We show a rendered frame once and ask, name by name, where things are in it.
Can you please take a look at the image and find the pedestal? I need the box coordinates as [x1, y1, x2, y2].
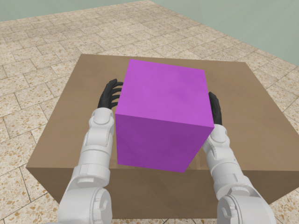
[25, 54, 299, 219]

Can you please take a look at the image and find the left robot upper arm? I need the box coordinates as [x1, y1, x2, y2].
[44, 187, 113, 224]

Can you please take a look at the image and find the carton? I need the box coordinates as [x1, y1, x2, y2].
[115, 59, 214, 173]

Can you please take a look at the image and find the left robot forearm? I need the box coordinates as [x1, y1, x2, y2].
[57, 107, 114, 215]

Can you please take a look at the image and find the robot right hand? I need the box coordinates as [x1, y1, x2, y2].
[208, 92, 222, 125]

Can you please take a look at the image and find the right robot forearm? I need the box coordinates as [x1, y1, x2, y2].
[202, 124, 276, 222]

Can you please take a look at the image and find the robot left hand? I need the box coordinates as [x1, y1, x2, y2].
[98, 79, 123, 109]

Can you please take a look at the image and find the right robot upper arm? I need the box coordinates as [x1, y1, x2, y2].
[217, 194, 276, 224]

